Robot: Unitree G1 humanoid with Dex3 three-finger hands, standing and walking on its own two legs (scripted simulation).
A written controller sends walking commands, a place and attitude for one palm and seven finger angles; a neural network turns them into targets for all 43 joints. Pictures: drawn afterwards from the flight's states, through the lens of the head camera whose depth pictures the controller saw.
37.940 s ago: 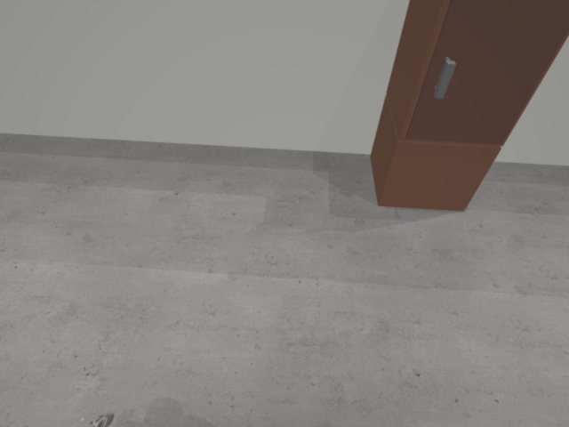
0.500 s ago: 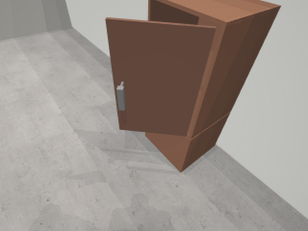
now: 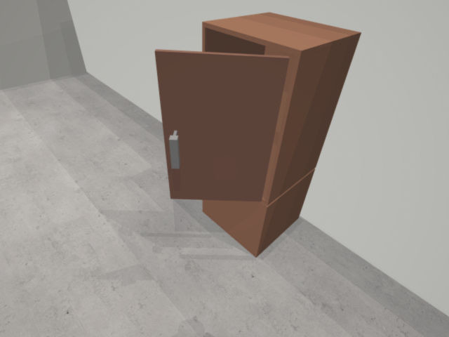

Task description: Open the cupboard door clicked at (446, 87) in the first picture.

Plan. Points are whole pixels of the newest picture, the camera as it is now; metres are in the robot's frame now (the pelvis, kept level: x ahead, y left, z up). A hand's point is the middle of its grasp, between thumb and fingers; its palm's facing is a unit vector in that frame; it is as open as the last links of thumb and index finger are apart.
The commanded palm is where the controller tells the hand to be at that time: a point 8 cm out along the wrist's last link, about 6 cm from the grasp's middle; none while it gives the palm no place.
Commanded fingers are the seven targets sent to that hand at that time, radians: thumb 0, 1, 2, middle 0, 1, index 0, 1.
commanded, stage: come to a stop and stand still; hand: left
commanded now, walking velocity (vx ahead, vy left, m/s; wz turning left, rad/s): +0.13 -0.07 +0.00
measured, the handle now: (175, 148) +0.75 +0.19 -0.07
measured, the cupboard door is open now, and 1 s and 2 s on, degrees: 46 46 46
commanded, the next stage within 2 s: look again from close up in 1.20 s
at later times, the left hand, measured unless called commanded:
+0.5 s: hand out of the picture -0.06 +0.23 -0.19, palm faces +0.03 -0.99 -0.11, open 7.4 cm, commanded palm none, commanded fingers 0.00 0.90 0.90 -0.20 -0.30 -0.20 -0.30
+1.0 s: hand out of the picture +0.09 +0.19 -0.19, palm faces +0.03 -0.99 -0.14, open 7.3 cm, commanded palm none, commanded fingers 0.00 0.90 0.90 -0.20 -0.30 -0.20 -0.30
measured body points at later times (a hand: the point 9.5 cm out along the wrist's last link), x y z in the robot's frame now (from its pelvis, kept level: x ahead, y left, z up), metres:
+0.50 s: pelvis -0.05 +0.06 +0.00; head -0.04 +0.09 +0.45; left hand -0.06 +0.29 -0.17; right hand -0.10 -0.15 -0.14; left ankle -0.07 +0.17 -0.74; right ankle -0.05 -0.07 -0.68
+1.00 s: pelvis -0.02 +0.04 -0.02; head +0.01 +0.05 +0.43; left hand +0.08 +0.24 -0.17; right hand +0.00 -0.21 -0.17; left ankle -0.03 +0.13 -0.74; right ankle +0.05 -0.11 -0.74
